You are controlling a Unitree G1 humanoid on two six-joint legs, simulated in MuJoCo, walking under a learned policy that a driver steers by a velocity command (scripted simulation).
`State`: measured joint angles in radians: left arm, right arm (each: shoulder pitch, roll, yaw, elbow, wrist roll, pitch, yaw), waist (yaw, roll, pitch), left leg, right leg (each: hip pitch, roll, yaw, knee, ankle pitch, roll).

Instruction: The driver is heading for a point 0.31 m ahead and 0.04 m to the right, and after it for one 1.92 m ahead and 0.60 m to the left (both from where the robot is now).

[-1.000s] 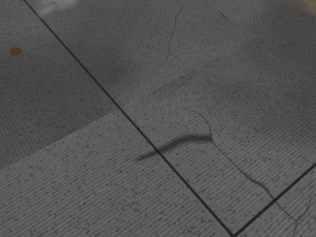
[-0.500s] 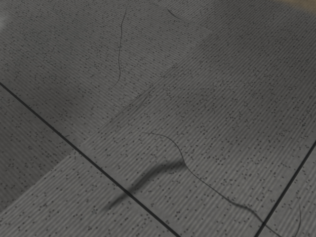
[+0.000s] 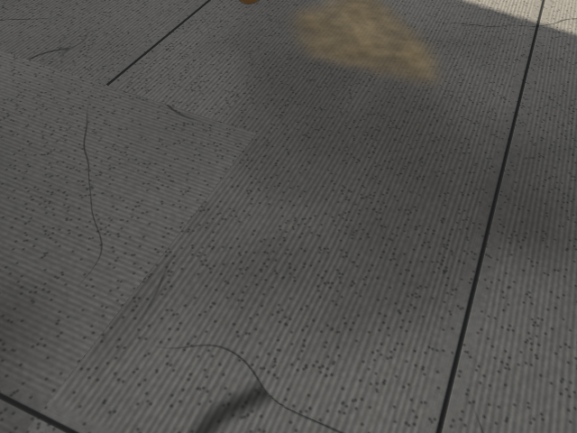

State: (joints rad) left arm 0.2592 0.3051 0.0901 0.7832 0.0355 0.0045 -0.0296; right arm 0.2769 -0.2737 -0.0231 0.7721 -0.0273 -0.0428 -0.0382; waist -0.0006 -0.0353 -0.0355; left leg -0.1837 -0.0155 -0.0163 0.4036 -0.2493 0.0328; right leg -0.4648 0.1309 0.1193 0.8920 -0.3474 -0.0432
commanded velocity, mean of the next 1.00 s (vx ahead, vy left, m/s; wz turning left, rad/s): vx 0.18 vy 0.00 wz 0.11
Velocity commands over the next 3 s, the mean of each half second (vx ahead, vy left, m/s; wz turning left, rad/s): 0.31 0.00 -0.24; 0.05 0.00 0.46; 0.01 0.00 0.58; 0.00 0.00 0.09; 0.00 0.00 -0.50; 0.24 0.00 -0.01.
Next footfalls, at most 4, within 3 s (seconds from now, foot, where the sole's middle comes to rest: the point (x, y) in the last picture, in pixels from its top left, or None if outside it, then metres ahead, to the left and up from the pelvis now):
0.36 right None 0.28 -0.12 -0.78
0.82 left None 0.29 0.08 -0.78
1.32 right None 0.32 -0.10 -0.78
1.76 left None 0.19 0.08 -0.78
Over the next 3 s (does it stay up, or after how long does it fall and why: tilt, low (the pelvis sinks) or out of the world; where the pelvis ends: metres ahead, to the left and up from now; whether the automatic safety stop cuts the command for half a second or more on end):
stays up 0.30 -0.01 0.00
